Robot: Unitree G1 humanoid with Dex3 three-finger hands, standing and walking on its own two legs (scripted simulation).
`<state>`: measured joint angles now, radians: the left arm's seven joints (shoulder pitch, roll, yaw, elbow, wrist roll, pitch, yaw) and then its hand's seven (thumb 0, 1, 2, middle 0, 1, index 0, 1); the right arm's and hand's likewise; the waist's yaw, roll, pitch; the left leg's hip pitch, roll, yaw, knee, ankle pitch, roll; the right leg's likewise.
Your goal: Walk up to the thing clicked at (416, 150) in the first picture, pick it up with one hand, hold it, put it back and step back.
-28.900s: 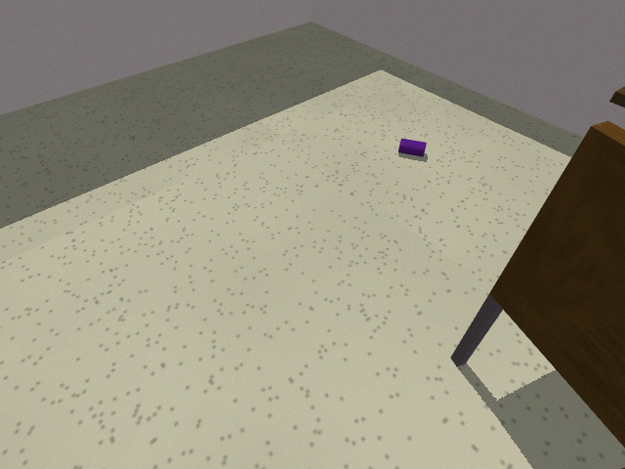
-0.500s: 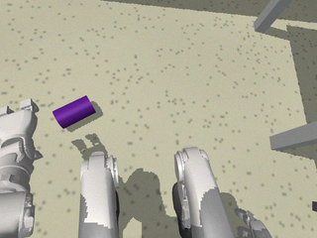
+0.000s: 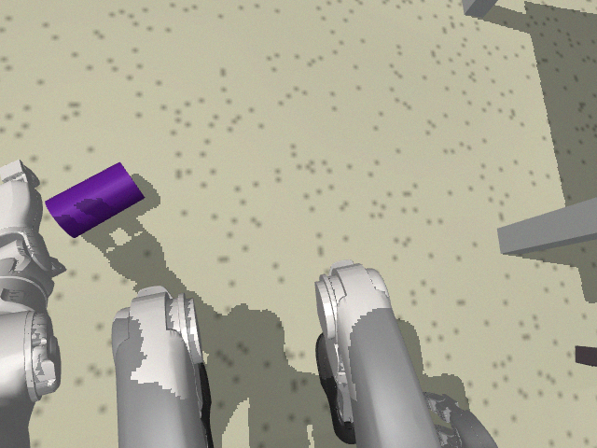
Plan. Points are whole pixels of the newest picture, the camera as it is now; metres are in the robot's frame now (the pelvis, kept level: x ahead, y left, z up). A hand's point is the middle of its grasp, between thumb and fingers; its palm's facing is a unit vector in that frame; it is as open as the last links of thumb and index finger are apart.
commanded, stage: rise first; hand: left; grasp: from above
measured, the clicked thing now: (97, 199) +0.51 +0.29 -0.31
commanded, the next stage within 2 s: approach in 1.96 s
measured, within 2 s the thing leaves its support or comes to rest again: neither
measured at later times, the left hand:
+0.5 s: hand (43, 228) +0.43 +0.33 -0.20, palm faces -0.37 -0.21 -0.90, open 13.8 cm
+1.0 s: hand (45, 217) +0.45 +0.33 -0.20, palm faces -0.36 -0.21 -0.91, open 13.5 cm
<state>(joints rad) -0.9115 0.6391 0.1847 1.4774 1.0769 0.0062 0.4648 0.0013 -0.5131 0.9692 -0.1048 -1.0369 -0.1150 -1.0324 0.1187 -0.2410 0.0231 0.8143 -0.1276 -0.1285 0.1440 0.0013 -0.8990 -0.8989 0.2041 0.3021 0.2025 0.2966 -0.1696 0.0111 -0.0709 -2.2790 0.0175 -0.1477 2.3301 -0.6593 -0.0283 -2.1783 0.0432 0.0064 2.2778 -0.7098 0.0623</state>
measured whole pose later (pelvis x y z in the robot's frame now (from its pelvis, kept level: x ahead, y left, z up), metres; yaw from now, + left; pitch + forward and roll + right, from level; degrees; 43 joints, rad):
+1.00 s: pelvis +0.01 +0.00 -0.03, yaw -3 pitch +33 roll -9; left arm -0.99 0.76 0.22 1.54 1.10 -0.02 0.47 0.00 -0.44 0.89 -0.20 -0.93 -0.20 -0.94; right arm 0.12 -0.27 0.08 0.78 -0.15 -0.09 0.20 0.00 -0.91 -0.90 0.20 0.30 0.20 0.30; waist -0.22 -0.02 -0.01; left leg -2.35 0.01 -0.20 2.44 -0.69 -0.05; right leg -2.24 0.06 -0.03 2.36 -0.72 0.07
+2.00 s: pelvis +0.00 +0.00 -0.02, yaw -3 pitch +33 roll -9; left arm -1.02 0.79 0.19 1.54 1.10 -0.01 0.42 0.00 -0.37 0.84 -0.29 -0.84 -0.27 -0.86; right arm 0.14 -0.29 0.09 0.75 -0.14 -0.08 0.21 0.00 -0.91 -0.90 0.20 0.30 0.20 0.30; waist -0.23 -0.01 -0.02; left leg -2.33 0.01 -0.20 2.41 -0.67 -0.05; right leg -2.22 0.05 -0.04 2.33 -0.70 0.07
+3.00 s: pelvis +0.00 +0.00 -0.03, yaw -3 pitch +33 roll -9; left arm -1.11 0.78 0.10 1.59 1.07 0.04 0.45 0.00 -0.57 1.01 -0.12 -0.95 -0.09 -0.98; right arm 0.14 -0.29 0.13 0.74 -0.16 -0.10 0.19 0.00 -0.89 -0.90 0.20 0.30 0.20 0.30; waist -0.27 -0.02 -0.01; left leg -2.35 0.01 -0.21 2.43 -0.66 -0.05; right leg -2.25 0.06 -0.04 2.35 -0.69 0.07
